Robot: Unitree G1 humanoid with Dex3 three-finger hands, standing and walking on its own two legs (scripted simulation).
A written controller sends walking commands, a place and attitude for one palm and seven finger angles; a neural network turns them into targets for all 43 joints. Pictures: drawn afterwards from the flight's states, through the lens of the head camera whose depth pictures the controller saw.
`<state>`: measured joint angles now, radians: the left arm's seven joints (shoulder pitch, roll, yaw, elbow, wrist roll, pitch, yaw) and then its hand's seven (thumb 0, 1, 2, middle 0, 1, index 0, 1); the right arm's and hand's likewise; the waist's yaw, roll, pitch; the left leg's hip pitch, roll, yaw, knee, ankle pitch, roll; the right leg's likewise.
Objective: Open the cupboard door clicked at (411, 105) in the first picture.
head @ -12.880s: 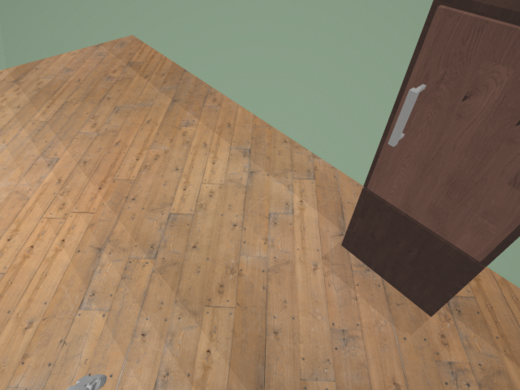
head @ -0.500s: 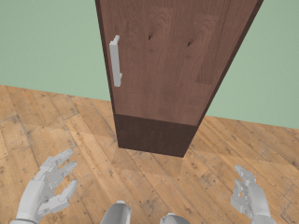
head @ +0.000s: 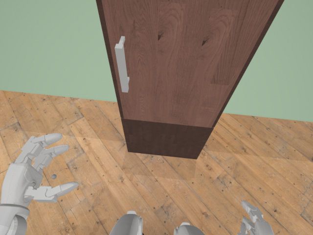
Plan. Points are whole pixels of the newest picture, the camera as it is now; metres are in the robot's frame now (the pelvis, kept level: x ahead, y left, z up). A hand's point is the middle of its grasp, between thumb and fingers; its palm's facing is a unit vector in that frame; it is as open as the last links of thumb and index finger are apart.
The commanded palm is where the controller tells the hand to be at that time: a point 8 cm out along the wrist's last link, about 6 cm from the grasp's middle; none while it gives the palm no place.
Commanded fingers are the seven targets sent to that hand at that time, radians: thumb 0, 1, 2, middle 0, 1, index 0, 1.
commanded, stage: raise the hand with hooked fingers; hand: left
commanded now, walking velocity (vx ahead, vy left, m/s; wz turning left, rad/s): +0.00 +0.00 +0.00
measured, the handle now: (124, 66) +0.58 +0.14 +0.07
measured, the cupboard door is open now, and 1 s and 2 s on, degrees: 0 0 0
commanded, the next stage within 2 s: move the hooked fingers beside the handle in 1.16 s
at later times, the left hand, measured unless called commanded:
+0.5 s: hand (33, 163) +0.25 +0.28 +0.07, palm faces -0.03 -1.00 -0.06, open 13.9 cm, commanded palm +0.23 +0.34 +0.08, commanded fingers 0.00 -0.50 0.30 -0.30 -1.20 -0.30 -1.20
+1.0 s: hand (43, 151) +0.28 +0.26 +0.08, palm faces -0.02 -1.00 -0.04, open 14.0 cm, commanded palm +0.25 +0.31 +0.08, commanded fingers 0.00 -0.50 0.30 -0.30 -1.20 -0.30 -1.20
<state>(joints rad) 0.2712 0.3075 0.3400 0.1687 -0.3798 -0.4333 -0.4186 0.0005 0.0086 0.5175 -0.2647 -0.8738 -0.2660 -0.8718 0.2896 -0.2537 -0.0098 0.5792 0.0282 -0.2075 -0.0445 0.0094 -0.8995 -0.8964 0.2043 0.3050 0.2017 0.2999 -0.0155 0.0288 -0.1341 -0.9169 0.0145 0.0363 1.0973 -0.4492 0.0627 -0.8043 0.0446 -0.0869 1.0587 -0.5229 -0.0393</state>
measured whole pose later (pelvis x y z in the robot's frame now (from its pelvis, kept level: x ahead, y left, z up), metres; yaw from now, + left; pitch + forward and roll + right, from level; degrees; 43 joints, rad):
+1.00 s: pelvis +0.00 -0.01 +0.02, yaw +1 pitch +12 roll -3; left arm -0.01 0.44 0.42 0.42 -0.38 -0.34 -0.54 -0.02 -0.50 0.30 -0.30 -1.20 -0.30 -1.20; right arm 0.30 -0.29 0.03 0.54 0.04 -0.17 -0.05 0.01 -0.90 -0.90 0.20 0.30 0.20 0.30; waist -0.03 0.02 -0.10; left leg -0.80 0.02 0.02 0.99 -0.40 0.05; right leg -0.68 0.06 -0.10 0.94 -0.47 -0.05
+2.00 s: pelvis +0.01 +0.00 +0.01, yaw +0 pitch +15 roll -3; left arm -0.38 0.41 0.33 0.71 -0.26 -0.35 -0.41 -0.02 -0.50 0.30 -0.30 -1.20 -0.30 -1.20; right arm 0.32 -0.28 0.03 0.59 0.04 -0.06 -0.04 0.01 -0.90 -0.90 0.20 0.30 0.20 0.30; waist -0.07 0.02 -0.11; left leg -0.86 0.01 0.04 1.01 -0.42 0.07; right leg -0.75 0.05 -0.08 0.96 -0.49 -0.03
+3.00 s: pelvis +0.01 -0.01 -0.01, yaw -3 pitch +25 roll -4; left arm -0.97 0.65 0.44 1.22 -0.11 -0.37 -0.34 -0.02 -0.50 0.30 -0.30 -1.20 -0.30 -1.20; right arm 0.41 -0.28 0.05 0.61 0.00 0.07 -0.01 0.00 -0.90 -0.90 0.20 0.30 0.20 0.30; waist -0.20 0.03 -0.11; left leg -1.11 0.06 0.03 1.13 -0.46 0.05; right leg -0.99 0.09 -0.09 1.06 -0.51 -0.05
